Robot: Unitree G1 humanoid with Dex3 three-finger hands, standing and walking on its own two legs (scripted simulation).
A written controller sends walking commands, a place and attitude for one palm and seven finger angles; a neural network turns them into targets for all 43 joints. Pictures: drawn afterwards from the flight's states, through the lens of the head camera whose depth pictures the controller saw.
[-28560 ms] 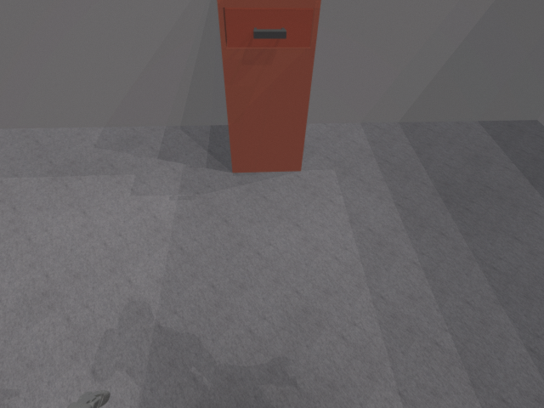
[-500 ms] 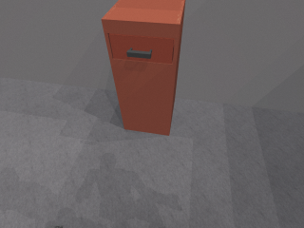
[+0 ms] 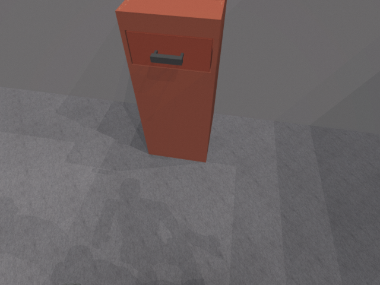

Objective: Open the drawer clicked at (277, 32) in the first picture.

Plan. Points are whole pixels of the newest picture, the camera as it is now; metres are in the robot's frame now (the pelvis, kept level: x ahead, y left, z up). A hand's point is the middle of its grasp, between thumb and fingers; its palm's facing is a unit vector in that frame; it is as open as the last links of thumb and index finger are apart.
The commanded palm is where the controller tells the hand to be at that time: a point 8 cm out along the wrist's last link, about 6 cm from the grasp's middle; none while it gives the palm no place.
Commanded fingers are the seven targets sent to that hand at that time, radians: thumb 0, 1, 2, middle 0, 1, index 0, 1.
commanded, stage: look to check the result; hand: left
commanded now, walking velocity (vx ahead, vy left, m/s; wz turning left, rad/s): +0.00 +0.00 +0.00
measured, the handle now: (167, 56) +0.90 +0.13 -0.03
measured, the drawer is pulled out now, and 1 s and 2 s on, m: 0.00 0.00 0.00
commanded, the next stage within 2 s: turn to face it in 0.26 s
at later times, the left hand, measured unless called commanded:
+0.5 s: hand out of the picture +0.11 +0.25 -0.16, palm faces -0.04 -0.94 -0.35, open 7.4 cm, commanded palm none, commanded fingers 0.00 0.90 0.90 -0.20 -0.30 -0.20 -0.30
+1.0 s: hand out of the picture +0.08 +0.18 -0.19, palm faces -0.03 -0.98 -0.21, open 7.4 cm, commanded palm none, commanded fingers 0.00 0.90 0.90 -0.20 -0.30 -0.20 -0.30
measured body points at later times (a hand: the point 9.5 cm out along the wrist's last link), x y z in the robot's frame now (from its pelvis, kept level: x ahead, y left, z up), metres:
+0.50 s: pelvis +0.02 -0.01 +0.00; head +0.05 -0.01 +0.45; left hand +0.11 +0.29 -0.13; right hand +0.10 -0.30 -0.13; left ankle -0.01 +0.11 -0.75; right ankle -0.01 -0.11 -0.75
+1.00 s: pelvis +0.05 -0.01 -0.01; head +0.08 -0.01 +0.44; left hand +0.08 +0.24 -0.17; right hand +0.02 -0.25 -0.17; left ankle +0.00 +0.10 -0.73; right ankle -0.01 -0.11 -0.75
